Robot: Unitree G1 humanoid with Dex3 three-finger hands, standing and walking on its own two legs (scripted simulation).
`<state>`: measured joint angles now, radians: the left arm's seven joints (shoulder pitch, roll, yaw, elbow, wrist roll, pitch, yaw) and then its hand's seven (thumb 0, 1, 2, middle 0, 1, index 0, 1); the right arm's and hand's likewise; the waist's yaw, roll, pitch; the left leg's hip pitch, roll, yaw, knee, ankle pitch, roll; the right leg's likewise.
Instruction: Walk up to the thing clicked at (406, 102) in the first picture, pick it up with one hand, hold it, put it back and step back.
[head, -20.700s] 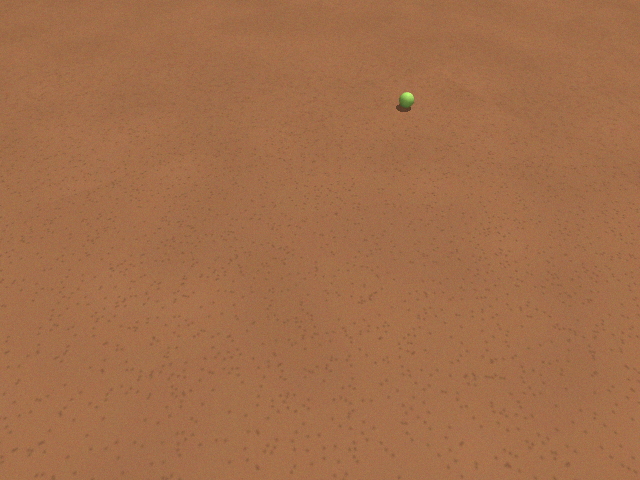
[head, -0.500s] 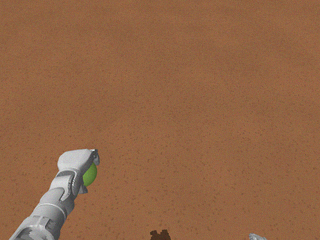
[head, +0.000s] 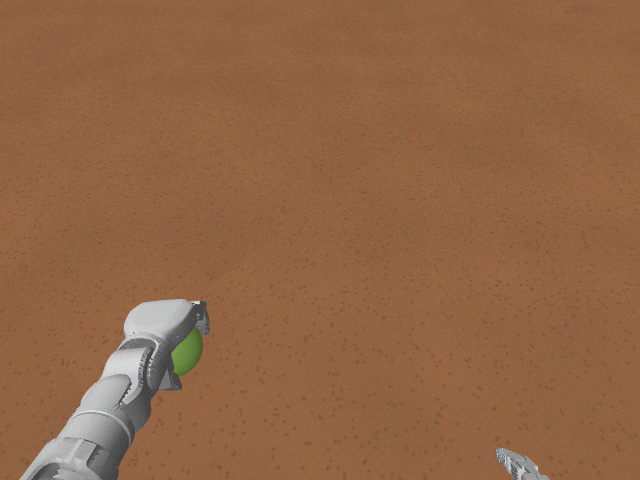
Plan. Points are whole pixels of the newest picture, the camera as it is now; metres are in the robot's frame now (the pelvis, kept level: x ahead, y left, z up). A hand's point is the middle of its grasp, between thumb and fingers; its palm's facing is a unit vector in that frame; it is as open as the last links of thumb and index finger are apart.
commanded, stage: hold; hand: left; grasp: from above
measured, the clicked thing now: (172, 347) +0.32 +0.23 -0.06
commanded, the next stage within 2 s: crouch in 1.30 s
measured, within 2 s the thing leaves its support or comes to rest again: neither
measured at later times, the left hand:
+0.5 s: hand (166, 360) +0.28 +0.22 -0.03, palm faces -0.43 -0.06 -0.90, open 10.2 cm
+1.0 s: hand (163, 358) +0.28 +0.22 -0.02, palm faces -0.44 -0.06 -0.90, open 10.2 cm
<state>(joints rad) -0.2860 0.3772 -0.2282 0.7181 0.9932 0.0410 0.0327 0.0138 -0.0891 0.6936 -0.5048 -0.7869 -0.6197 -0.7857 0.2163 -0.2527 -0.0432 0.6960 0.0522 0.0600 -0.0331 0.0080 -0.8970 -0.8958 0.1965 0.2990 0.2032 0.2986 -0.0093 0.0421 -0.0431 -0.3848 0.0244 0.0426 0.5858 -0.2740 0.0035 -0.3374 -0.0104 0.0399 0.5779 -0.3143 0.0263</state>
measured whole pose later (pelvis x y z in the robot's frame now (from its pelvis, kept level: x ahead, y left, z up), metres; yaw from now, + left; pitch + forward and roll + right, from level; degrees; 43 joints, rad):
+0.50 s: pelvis -0.01 +0.00 +0.01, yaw +0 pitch +2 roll +0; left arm -0.25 0.39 -0.23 0.63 0.98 0.03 -0.01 0.01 -0.08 0.68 -0.50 -0.79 -0.61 -0.79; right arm 0.18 -0.25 -0.03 0.69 0.06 0.07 -0.05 0.01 -0.90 -0.90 0.20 0.30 0.20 0.30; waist 0.01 0.05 -0.01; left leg -0.31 0.02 0.05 0.51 -0.22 0.00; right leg -0.27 -0.01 0.04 0.51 -0.27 0.02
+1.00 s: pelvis -0.01 +0.00 +0.01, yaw +0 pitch +1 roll +0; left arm -0.23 0.40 -0.23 0.58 0.98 0.02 -0.06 0.01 -0.08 0.69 -0.50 -0.79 -0.62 -0.79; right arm 0.16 -0.25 -0.02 0.67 0.07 0.08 -0.06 0.01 -0.90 -0.90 0.20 0.30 0.20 0.30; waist 0.02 0.05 -0.01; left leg -0.27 0.02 0.05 0.47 -0.21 0.00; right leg -0.24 -0.01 0.04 0.48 -0.26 0.02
